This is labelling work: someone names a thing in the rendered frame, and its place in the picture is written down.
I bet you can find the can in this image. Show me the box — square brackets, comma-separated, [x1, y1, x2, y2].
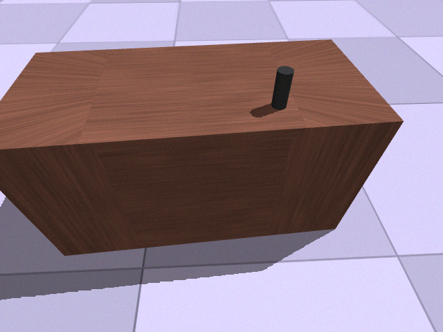
[271, 66, 294, 110]

